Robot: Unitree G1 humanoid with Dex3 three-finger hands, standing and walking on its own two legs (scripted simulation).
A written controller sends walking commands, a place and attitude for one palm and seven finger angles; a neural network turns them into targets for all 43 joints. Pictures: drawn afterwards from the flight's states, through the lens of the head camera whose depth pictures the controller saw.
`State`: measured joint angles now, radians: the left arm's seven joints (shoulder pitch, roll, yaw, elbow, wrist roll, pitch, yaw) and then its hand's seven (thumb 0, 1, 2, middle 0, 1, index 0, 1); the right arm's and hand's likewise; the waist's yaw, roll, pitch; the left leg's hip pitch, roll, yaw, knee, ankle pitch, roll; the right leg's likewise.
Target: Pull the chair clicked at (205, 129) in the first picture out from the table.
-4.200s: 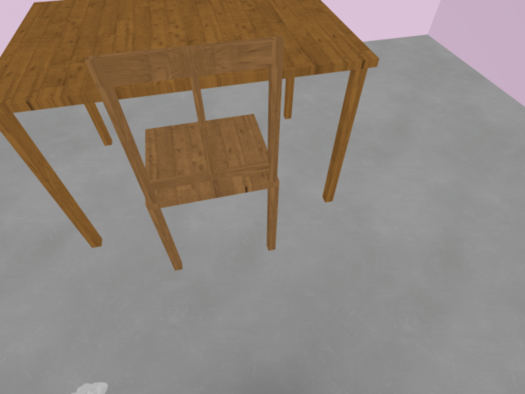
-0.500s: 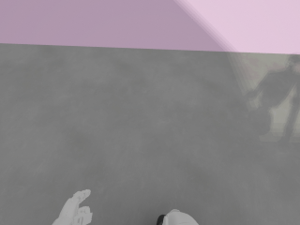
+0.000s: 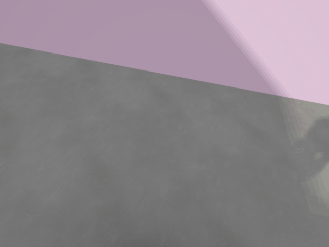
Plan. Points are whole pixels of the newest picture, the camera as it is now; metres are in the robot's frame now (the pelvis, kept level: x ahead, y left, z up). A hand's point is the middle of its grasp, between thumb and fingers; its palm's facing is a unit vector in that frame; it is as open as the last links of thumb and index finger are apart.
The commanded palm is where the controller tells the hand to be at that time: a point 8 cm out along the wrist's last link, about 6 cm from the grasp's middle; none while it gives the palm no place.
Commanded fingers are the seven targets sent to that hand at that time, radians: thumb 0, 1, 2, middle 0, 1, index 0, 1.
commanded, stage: turn to face it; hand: left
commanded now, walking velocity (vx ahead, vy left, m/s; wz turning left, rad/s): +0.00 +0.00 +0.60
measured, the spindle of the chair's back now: out of the picture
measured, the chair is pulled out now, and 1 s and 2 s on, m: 0.00 0.00 0.00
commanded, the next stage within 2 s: none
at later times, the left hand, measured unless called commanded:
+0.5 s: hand out of the picture +0.04 +0.16 -0.14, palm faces +0.31 -0.91 -0.28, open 7.4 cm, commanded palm none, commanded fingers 0.00 0.90 0.90 -0.20 -0.30 -0.20 -0.30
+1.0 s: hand out of the picture -0.09 +0.19 -0.16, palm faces +0.59 -0.75 -0.29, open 7.4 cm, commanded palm none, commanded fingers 0.00 0.90 0.90 -0.20 -0.30 -0.20 -0.30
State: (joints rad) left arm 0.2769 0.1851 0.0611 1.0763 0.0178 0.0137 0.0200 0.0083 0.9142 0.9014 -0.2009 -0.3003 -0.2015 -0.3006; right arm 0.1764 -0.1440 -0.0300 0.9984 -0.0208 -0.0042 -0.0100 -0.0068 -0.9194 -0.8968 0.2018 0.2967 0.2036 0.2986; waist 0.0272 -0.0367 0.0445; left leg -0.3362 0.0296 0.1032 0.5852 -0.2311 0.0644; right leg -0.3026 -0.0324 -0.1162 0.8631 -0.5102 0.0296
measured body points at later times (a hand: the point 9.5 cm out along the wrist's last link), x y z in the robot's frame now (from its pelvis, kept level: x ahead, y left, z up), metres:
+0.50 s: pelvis +0.00 -0.06 +0.01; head +0.03 -0.08 +0.45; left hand +0.03 +0.21 -0.12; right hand +0.13 -0.31 -0.15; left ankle +0.00 +0.07 -0.66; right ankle +0.04 -0.18 -0.73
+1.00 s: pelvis -0.01 -0.04 +0.00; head +0.02 -0.01 +0.45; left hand -0.12 +0.23 -0.14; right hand +0.22 -0.19 -0.13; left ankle -0.07 +0.07 -0.73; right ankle +0.07 -0.16 -0.68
